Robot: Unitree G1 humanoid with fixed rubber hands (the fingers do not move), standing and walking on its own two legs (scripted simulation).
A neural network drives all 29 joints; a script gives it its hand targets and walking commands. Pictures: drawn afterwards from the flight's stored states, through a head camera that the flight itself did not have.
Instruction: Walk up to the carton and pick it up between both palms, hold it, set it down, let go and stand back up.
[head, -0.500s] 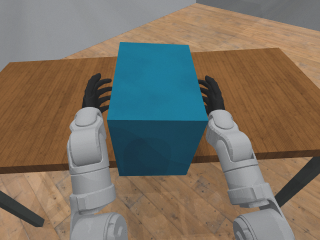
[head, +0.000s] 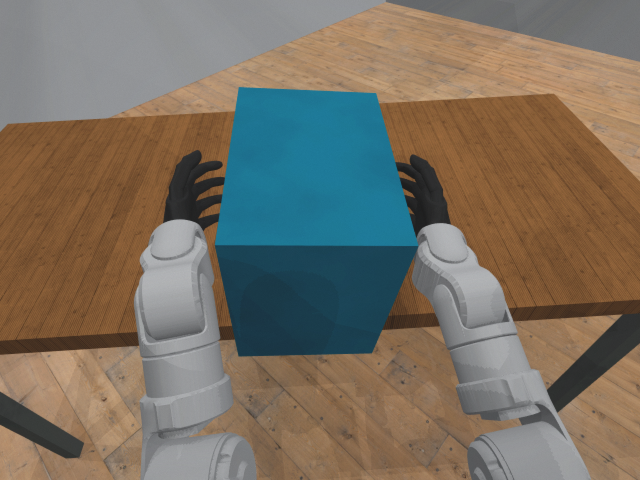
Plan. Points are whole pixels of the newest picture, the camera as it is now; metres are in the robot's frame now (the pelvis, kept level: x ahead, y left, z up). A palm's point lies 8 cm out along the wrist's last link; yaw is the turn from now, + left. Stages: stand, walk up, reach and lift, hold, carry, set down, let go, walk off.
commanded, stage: hold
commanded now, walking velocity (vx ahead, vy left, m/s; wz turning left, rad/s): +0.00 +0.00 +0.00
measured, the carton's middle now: (307, 224) +0.40 +0.02 +0.11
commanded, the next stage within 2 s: set down in 0.20 s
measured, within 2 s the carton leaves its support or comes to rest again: neither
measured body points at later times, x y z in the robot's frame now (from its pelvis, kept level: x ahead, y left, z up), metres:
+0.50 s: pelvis +0.00 +0.00 +0.00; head +0.00 -0.01 +0.45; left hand +0.38 +0.15 +0.19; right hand +0.39 -0.13 +0.16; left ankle +0.00 +0.12 -0.76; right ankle -0.01 -0.11 -0.76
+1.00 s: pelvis +0.01 -0.01 +0.00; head +0.02 -0.01 +0.45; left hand +0.40 +0.14 +0.18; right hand +0.42 -0.14 +0.16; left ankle +0.00 +0.12 -0.76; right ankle -0.01 -0.11 -0.76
